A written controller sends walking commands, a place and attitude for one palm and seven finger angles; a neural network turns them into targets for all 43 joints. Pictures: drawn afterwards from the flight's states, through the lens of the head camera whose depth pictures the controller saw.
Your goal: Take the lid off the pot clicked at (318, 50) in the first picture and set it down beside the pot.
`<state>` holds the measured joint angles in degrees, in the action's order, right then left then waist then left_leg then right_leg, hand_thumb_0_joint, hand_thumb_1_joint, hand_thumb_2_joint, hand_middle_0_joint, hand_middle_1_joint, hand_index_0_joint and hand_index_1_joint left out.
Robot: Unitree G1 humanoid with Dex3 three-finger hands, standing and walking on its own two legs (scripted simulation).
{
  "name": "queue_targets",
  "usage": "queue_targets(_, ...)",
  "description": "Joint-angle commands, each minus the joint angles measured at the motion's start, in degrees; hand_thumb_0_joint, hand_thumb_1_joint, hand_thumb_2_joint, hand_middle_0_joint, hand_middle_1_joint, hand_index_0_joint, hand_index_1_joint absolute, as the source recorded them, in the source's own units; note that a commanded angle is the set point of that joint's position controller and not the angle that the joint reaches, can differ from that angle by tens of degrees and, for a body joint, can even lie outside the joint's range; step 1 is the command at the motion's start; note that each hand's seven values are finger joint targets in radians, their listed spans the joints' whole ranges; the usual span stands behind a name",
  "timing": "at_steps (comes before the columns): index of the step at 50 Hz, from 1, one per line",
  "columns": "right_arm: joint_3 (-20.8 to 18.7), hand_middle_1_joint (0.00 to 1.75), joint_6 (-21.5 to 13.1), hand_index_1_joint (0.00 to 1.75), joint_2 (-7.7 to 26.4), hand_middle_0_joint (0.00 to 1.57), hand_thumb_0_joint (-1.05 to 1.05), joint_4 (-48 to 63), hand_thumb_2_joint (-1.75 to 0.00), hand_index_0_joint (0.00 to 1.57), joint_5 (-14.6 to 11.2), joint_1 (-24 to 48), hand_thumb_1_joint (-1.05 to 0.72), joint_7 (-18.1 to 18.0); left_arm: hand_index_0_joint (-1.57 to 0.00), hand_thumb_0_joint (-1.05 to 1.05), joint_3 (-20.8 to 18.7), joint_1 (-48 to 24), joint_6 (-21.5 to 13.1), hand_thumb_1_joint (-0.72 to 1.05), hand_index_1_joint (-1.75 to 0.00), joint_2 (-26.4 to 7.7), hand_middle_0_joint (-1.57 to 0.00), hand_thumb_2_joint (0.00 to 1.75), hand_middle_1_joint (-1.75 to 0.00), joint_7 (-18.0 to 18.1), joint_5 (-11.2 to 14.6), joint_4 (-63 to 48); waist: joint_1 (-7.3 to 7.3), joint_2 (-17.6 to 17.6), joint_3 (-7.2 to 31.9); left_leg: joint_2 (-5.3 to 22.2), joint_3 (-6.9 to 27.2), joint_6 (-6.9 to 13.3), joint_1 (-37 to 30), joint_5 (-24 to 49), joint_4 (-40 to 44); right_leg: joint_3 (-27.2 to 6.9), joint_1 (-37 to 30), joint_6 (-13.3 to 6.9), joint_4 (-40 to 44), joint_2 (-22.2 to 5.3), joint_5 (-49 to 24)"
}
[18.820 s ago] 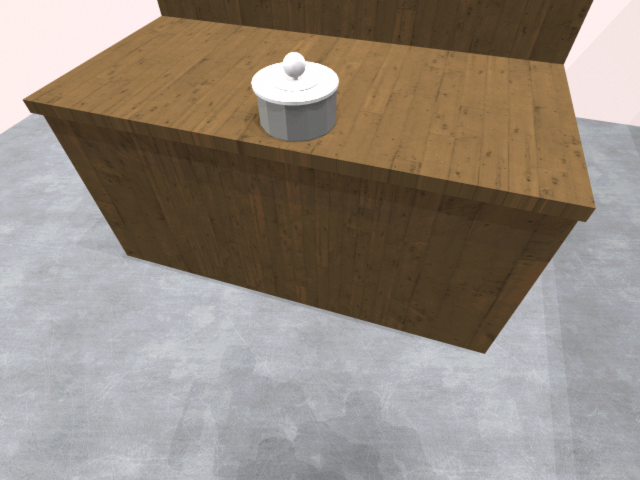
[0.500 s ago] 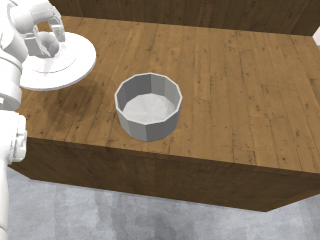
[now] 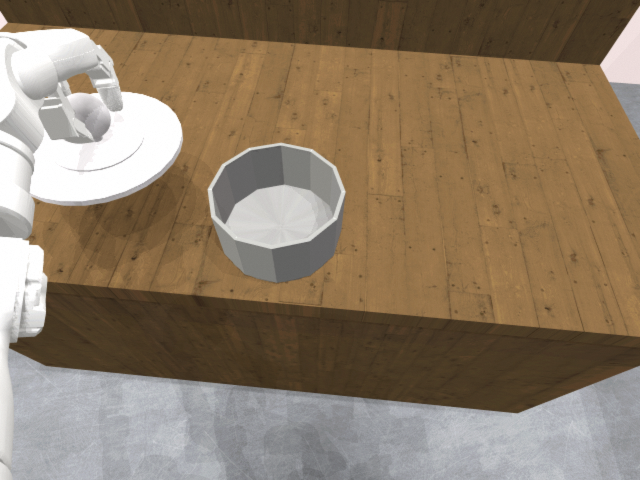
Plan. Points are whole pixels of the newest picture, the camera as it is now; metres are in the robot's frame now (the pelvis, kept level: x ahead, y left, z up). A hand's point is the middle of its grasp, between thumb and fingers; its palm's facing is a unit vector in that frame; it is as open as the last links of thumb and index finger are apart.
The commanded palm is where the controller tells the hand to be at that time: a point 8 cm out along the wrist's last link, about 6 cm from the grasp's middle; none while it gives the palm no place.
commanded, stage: lower the lid onto the table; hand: left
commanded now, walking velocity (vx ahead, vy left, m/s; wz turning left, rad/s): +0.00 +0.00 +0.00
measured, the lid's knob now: (85, 116) +0.52 +0.26 +0.15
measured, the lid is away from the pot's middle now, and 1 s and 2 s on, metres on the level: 0.22 0.23 0.24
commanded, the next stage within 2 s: none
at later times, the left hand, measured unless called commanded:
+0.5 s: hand (80, 135) +0.49 +0.26 +0.15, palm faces -0.42 -0.05 -0.91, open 8.1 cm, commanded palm +0.50 +0.25 +0.22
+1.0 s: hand (91, 156) +0.49 +0.26 +0.12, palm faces -0.45 -0.02 -0.89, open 8.1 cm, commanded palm +0.52 +0.26 +0.18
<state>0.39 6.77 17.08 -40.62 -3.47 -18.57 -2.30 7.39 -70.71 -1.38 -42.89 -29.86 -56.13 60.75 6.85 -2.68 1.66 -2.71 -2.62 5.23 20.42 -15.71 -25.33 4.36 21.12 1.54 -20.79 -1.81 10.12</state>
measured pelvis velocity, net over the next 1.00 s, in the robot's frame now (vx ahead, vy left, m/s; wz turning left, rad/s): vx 0.00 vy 0.01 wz -0.01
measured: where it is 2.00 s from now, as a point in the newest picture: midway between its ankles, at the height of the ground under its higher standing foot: outside the picture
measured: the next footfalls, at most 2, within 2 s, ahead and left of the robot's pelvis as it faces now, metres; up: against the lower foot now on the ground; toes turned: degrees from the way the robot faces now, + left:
none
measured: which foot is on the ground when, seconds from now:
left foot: down 0.00-1.00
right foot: down 0.00-1.00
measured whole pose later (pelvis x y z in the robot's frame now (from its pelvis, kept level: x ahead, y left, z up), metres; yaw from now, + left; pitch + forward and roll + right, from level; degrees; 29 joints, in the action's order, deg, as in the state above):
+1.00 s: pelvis +0.00 +0.01 -0.01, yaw -1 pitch +13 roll -2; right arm -0.2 8.7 16.4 -41.3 -3.1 -18.9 -3.1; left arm 7.3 -65.6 -8.2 -42.3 -25.8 -56.3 63.2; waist 6.8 -2.2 2.6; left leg -2.6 -3.0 5.6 25.1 -17.8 -29.5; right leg 3.8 25.7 1.5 -24.5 -1.7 11.7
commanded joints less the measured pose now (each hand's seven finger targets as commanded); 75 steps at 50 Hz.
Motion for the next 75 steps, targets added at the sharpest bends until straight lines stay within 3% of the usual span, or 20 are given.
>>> queue_targets(1, -3.41, 0.30, -0.69, 0.30, 9.44, 0.20, 0.00, 4.05, -0.90, 0.20, -0.01, -4.38, -0.90, -0.99, -0.79, 0.00, -5.36, -34.12, -0.91, 0.63, -1.03, -18.55, -0.77, 0.97, -1.01, 3.43, -0.31, -12.92, 0.10, -3.65, 28.08, 1.68, 5.87, -1.41, -18.25, 35.11, -2.29, -1.39, -6.54, -3.69, -1.43, 3.18, -19.33)
queue_targets(7, -3.66, 0.30, -0.52, 0.30, 9.39, 0.20, 0.00, 3.42, -0.90, 0.20, -0.06, -4.95, -0.90, -1.11, -0.79, 0.00, -3.66, -33.30, -1.75, 0.63, -1.03, -15.72, -0.77, 0.97, -1.01, 3.36, 0.56, -13.45, 0.64, -4.29, 27.50, 2.16, 6.22, -1.66, -19.84, 36.16, -2.87, -0.94, -3.73, -3.55, -1.48, 3.42, -17.76)
queue_targets(10, -3.72, 0.30, -0.13, 0.30, 9.91, 0.20, 0.00, 3.20, -0.90, 0.20, 0.10, -5.14, -0.90, -1.08, -0.79, 0.00, -5.10, -33.60, -2.41, 0.63, -1.03, -18.05, -0.77, 0.97, -1.01, 3.63, 0.94, -14.79, 0.38, -4.29, 28.61, 1.91, 6.05, -1.68, -18.82, 34.96, -2.75, -1.16, -4.63, -3.58, -1.90, 3.34, -18.10)
queue_targets(12, -3.65, 0.30, -0.11, 0.30, 9.46, 0.20, 0.00, 3.08, -0.90, 0.20, -0.13, -4.80, -0.90, -1.17, -0.79, 0.00, -2.25, -33.15, -2.34, 0.63, -1.03, -14.09, -0.77, 0.97, -1.01, 3.45, 1.03, -13.10, 0.94, -4.35, 26.97, 1.97, 6.02, -1.58, -18.95, 34.29, -2.88, -0.88, -2.84, -3.57, -1.74, 3.40, -17.13)
queue_targets(15, -3.78, 0.30, 0.05, 0.30, 9.95, 0.20, 0.00, 2.91, -0.90, 0.20, 0.08, -5.47, -0.90, -1.25, -0.79, 0.00, -5.47, -33.31, -3.18, 0.63, -1.03, -18.23, -0.77, 0.97, -1.01, 4.02, 0.89, -14.43, 0.50, -3.83, 28.78, 2.02, 6.28, -1.73, -19.35, 36.40, -3.49, -1.15, -3.50, -3.55, -2.48, 3.53, -18.13)
queue_targets(23, -3.68, 0.30, 0.74, 0.30, 9.70, 0.20, 0.00, 3.50, -0.90, 0.20, -0.02, -4.98, -0.90, -1.38, -0.79, 0.00, -6.61, -30.74, -4.71, 0.63, -1.03, -19.56, -0.77, 0.97, -1.01, 4.70, 0.60, -13.10, -0.01, -3.98, 28.66, 2.07, 6.05, -1.58, -17.84, 36.10, -3.66, -1.14, -4.26, -3.55, -3.00, 3.36, -18.77)
queue_targets(25, -4.01, 0.30, 0.84, 0.30, 9.51, 0.20, 0.00, 3.87, -0.90, 0.20, 0.50, -4.84, -0.90, -0.98, -0.79, 0.00, -6.89, -32.42, -5.51, 0.63, -1.03, -19.84, -0.77, 0.97, -1.01, 4.93, 0.55, -17.46, -0.19, -7.38, 31.46, 2.31, 7.02, -2.41, -21.63, 42.96, -4.58, -1.34, -2.66, -3.55, -3.58, 3.73, -19.22)
queue_targets(27, -4.15, 0.30, 0.87, 0.30, 9.15, 0.20, 0.00, 3.68, -0.90, 0.20, 0.56, -5.16, -0.90, -0.82, -0.79, 0.00, -5.68, -28.52, -5.43, 0.63, -1.03, -16.46, -0.77, 0.97, -1.01, 4.72, 0.80, -12.93, 0.14, -5.89, 29.26, 2.48, 7.08, -2.32, -21.44, 42.93, -4.96, -1.02, -0.65, -3.43, -3.29, 3.93, -17.58)
queue_targets(33, -4.09, 0.30, 1.67, 0.30, 9.61, 0.20, 0.00, 3.04, -0.90, 0.20, 0.22, -5.68, -0.90, -1.01, -0.79, 0.00, -4.75, -28.36, -5.52, 0.63, -1.03, -15.78, -0.77, 0.97, -1.01, 5.05, 1.30, -11.14, 0.62, -3.24, 27.35, 2.18, 6.14, -1.72, -17.87, 36.25, -4.68, -0.83, -0.80, -3.49, -3.35, 3.79, -16.90)
queue_targets(35, -4.15, 0.30, 1.84, 0.30, 9.75, 0.20, 0.00, 3.12, -0.90, 0.20, 0.47, -5.88, -0.90, -1.06, -0.79, 0.00, -6.73, -29.62, -6.26, 0.63, -1.03, -18.75, -0.77, 0.97, -1.01, 5.60, 1.25, -13.89, 0.42, -4.21, 29.95, 2.15, 6.48, -1.94, -19.34, 38.90, -5.02, -1.26, -1.46, -3.46, -3.76, 3.86, -17.93)
queue_targets(40, -4.26, 0.30, 1.46, 0.30, 9.48, 0.20, 0.00, 2.74, -0.90, 0.20, 0.77, -6.42, -0.90, -1.22, -0.79, 0.00, -6.79, -30.89, -7.32, 0.63, -1.03, -18.42, -0.77, 0.97, -1.01, 6.11, 1.42, -15.90, 0.51, -7.08, 30.63, 2.73, 7.38, -2.67, -22.08, 42.96, -5.61, -1.08, 0.89, -3.50, -4.08, 4.09, -16.84)
queue_targets(44, -4.13, 0.30, 1.73, 0.30, 10.04, 0.20, 0.00, 1.92, -0.90, 0.20, 0.18, -6.95, -0.90, -1.45, -0.79, 0.00, -5.51, -26.26, -6.74, 0.63, -1.03, -16.20, -0.77, 0.97, -1.01, 6.47, 1.93, -8.67, 0.77, -4.19, 26.00, 2.45, 6.14, -2.20, -17.40, 37.34, -5.69, -0.74, 1.77, -3.69, -4.17, 3.64, -16.38)
queue_targets(48, -4.24, 0.30, 1.42, 0.30, 9.37, 0.20, 0.00, 2.06, -0.90, 0.20, 0.50, -7.47, -0.90, -1.56, -0.79, 0.00, -4.31, -29.57, -7.14, 0.63, -1.03, -14.84, -0.77, 0.97, -1.01, 7.05, 0.44, -11.56, 1.25, -6.84, 29.50, 2.90, 7.06, -3.03, -20.95, 40.27, -6.29, -0.76, 3.55, -3.59, -4.55, 4.20, -15.15)
queue_targets(51, -3.96, 0.30, 1.36, 0.30, 9.77, 0.20, 0.00, 1.66, -0.90, 0.20, 0.38, -8.35, -0.90, -1.96, -0.79, 0.00, -6.09, -26.98, -7.19, 0.63, -1.03, -16.94, -0.77, 0.97, -1.01, 7.23, 0.96, -6.90, 1.41, -3.17, 28.38, 2.44, 5.84, -1.96, -17.09, 36.38, -6.46, -1.14, 1.85, -3.37, -4.77, 4.05, -16.31)
queue_targets(56, -3.77, 0.30, 1.19, 0.30, 10.04, 0.20, 0.00, 1.20, -0.90, 0.20, 0.20, -9.13, -0.90, -2.40, -0.79, 0.00, -6.62, -27.32, -7.82, 0.63, -1.03, -18.59, -0.77, 0.97, -1.01, 7.97, -0.19, -5.71, 1.51, -3.76, 27.71, 2.67, 5.63, -2.12, -15.75, 35.66, -6.87, -1.07, 2.74, -3.48, -5.49, 4.15, -16.12)
queue_targets(64, -4.14, 0.30, 0.89, 0.30, 10.08, 0.20, 0.00, 1.22, -0.90, 0.20, 0.71, -10.49, -0.90, -2.70, -0.79, 0.00, -8.71, -28.11, -9.51, 0.63, -1.03, -21.68, -0.77, 0.97, -1.01, 8.81, -0.53, -9.78, 0.93, -8.96, 32.48, 3.10, 6.20, -2.92, -19.58, 44.30, -8.59, -1.28, 3.33, -3.62, -6.54, 4.32, -18.68)
queue_targets(66, -4.21, 0.30, 0.97, 0.30, 9.72, 0.20, 0.00, 0.67, -0.90, 0.20, 0.57, -10.87, -0.90, -2.62, -0.79, 0.00, -6.05, -25.34, -8.93, 0.63, -1.03, -17.04, -0.77, 0.97, -1.01, 8.29, -0.40, -4.26, 2.00, -5.84, 28.87, 3.17, 5.83, -2.51, -17.41, 41.10, -8.72, -0.95, 5.58, -3.22, -5.96, 4.65, -16.29)
queue_targets(67, -4.08, 0.30, 1.21, 0.30, 10.22, 0.20, 0.00, 0.42, -0.90, 0.20, 0.40, -11.10, -0.90, -2.65, -0.79, 0.00, -7.03, -25.34, -8.89, 0.63, -1.03, -18.62, -0.77, 0.97, -1.01, 8.16, -0.02, -4.64, 1.91, -3.79, 28.63, 3.23, 5.48, -2.16, -15.67, 38.45, -8.40, -0.96, 4.45, -3.18, -6.03, 4.55, -16.57)
queue_targets(72, -4.05, 0.30, 1.75, 0.30, 10.23, 0.20, 0.00, 0.28, -0.90, 0.20, 0.43, -11.39, -0.90, -2.81, -0.79, 0.00, -7.50, -25.67, -9.52, 0.63, -1.03, -20.11, -0.77, 0.97, -1.01, 8.36, -0.81, -5.50, 1.81, -5.64, 29.93, 2.95, 4.99, -2.01, -14.68, 38.11, -9.22, -1.07, 4.41, -3.41, -7.03, 4.64, -17.15)
queue_targets(75, -4.38, 0.30, 2.11, 0.30, 9.87, 0.20, 0.00, 0.69, -0.90, 0.20, 0.97, -11.63, -0.90, -2.55, -0.79, 0.00, -9.54, -27.22, -10.48, 0.63, -1.03, -22.34, -0.77, 0.97, -1.01, 8.76, -0.77, -11.31, 1.28, -10.91, 33.88, 3.34, 6.43, -3.21, -20.18, 48.13, -10.17, -1.21, 5.44, -3.43, -7.55, 5.07, -18.53)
